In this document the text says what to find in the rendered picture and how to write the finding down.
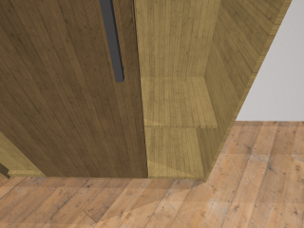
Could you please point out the handle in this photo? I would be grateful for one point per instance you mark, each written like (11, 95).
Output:
(112, 38)

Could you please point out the wardrobe door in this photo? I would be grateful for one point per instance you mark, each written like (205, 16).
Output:
(60, 104)
(12, 158)

